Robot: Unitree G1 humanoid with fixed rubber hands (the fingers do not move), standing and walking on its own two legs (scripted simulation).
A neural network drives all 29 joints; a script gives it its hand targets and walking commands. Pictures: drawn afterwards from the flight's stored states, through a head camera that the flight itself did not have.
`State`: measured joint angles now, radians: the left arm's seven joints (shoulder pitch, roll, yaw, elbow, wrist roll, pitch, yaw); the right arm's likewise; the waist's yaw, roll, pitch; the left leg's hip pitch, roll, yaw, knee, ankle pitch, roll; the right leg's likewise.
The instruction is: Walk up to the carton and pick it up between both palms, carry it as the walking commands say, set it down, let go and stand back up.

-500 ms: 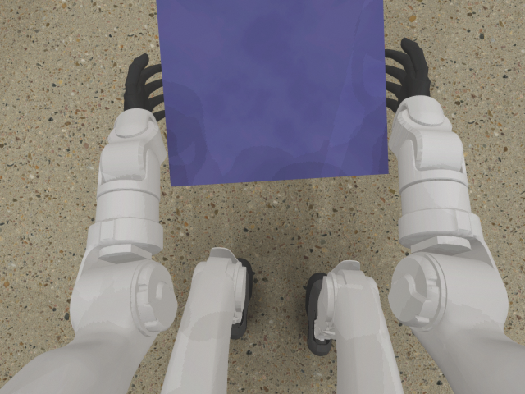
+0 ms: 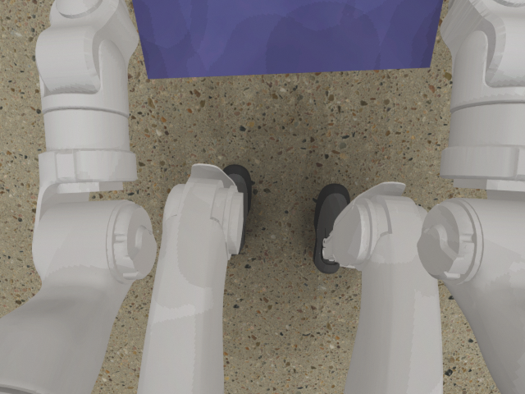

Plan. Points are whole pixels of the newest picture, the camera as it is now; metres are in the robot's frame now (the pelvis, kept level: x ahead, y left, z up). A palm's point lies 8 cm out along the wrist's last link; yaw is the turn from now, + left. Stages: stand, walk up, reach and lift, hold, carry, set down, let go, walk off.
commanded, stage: set down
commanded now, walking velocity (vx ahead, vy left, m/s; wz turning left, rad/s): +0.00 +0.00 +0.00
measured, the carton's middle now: out of the picture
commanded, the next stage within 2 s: none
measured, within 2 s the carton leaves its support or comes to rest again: neither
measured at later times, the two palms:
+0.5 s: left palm out of the picture +0.55 +0.24 -0.20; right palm out of the picture +0.59 -0.12 -0.19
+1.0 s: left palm out of the picture +0.58 +0.25 -0.27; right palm out of the picture +0.62 -0.12 -0.27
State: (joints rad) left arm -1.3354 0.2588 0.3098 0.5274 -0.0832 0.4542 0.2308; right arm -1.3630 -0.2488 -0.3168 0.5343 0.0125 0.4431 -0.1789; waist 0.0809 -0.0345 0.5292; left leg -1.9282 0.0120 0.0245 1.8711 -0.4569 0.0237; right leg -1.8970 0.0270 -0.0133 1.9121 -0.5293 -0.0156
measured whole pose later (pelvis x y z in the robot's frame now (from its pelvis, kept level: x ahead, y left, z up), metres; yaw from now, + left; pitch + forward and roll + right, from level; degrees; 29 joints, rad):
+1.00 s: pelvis +0.03 +0.00 -0.10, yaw +0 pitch +32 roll +0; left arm -1.52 0.44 0.17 0.96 -0.20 0.27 0.11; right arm -1.57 -0.39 -0.06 1.00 0.20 0.25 -0.16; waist 0.08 -0.03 0.53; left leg -2.22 0.01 0.02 2.24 -0.58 0.02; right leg -2.17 0.02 -0.03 2.29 -0.67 -0.03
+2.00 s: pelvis +0.04 +0.00 -0.12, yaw +0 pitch +32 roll +0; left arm -1.55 0.46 0.13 1.15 -0.23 0.18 0.08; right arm -1.61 -0.39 -0.04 1.12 0.19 0.18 -0.10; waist 0.07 0.00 0.52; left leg -2.26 0.03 0.04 2.31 -0.60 0.04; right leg -2.22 0.05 -0.01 2.35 -0.69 -0.01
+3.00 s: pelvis +0.05 +0.00 -0.13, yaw -1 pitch +32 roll +1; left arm -1.50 0.41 0.22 1.15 -0.23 0.07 0.08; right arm -1.52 -0.42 -0.02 1.08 0.19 0.11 -0.09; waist 0.09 0.00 0.52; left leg -2.26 0.04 0.05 2.35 -0.64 0.04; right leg -2.22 0.05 0.00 2.39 -0.72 0.00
